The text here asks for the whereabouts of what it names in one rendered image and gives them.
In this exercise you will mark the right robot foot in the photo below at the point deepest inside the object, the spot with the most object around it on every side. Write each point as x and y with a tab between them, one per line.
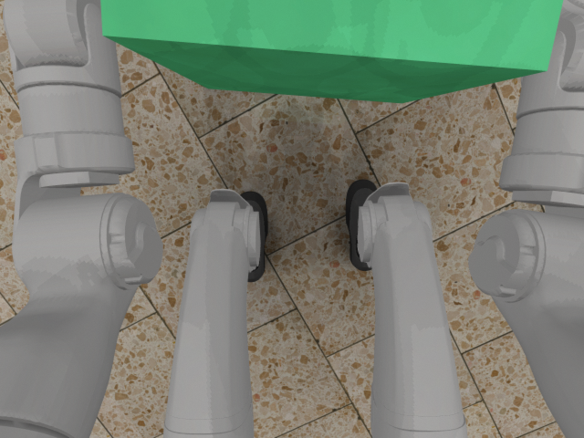
357	194

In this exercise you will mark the robot left forearm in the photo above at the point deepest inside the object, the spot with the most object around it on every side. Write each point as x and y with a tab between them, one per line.
67	81

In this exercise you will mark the robot right forearm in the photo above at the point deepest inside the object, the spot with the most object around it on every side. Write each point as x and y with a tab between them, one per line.
546	165

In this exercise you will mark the left robot upper arm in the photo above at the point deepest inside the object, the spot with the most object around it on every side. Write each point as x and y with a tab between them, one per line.
81	259

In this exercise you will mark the right robot upper arm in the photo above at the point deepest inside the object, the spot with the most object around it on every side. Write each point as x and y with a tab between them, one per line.
532	265

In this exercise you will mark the carton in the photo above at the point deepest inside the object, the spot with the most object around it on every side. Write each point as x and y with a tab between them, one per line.
376	50

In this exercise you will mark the right robot thigh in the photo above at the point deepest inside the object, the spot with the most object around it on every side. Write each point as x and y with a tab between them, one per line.
415	391

